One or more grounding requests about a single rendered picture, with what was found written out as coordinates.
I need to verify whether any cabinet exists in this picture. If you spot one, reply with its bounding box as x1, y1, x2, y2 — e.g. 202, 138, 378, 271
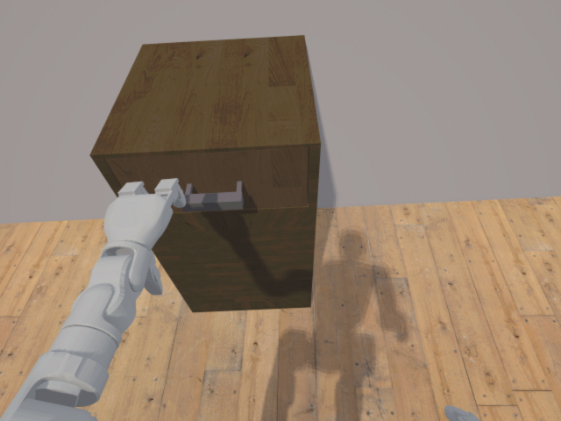
90, 35, 321, 312

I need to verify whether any left robot hand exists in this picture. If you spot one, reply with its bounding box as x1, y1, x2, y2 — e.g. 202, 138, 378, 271
103, 178, 186, 296

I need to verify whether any handle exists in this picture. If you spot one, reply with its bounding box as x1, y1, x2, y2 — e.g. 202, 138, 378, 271
182, 181, 244, 212

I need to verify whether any drawer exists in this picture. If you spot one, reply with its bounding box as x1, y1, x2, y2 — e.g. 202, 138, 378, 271
105, 147, 308, 212

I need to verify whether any robot left forearm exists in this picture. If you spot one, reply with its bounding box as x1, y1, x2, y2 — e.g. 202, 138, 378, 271
0, 240, 152, 421

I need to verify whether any robot left upper arm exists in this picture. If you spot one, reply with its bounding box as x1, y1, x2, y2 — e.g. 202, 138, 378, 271
10, 398, 97, 421

